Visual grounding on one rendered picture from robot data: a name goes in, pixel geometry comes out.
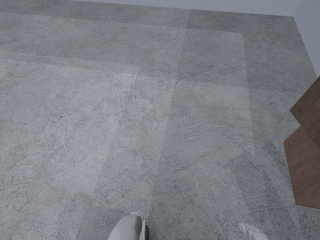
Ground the robot right hand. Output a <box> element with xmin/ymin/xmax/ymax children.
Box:
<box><xmin>238</xmin><ymin>223</ymin><xmax>269</xmax><ymax>240</ymax></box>

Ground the robot left shin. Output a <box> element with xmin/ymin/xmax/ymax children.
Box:
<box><xmin>130</xmin><ymin>212</ymin><xmax>141</xmax><ymax>217</ymax></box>

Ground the left robot thigh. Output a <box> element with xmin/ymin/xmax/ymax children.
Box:
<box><xmin>107</xmin><ymin>215</ymin><xmax>147</xmax><ymax>240</ymax></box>

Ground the cupboard door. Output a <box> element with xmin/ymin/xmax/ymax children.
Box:
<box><xmin>289</xmin><ymin>76</ymin><xmax>320</xmax><ymax>150</ymax></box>

